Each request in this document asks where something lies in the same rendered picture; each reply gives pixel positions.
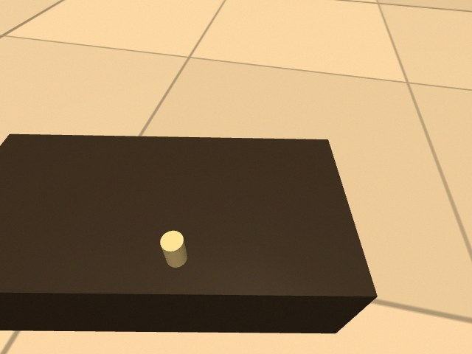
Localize can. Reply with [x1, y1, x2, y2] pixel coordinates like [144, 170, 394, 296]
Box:
[160, 231, 187, 268]

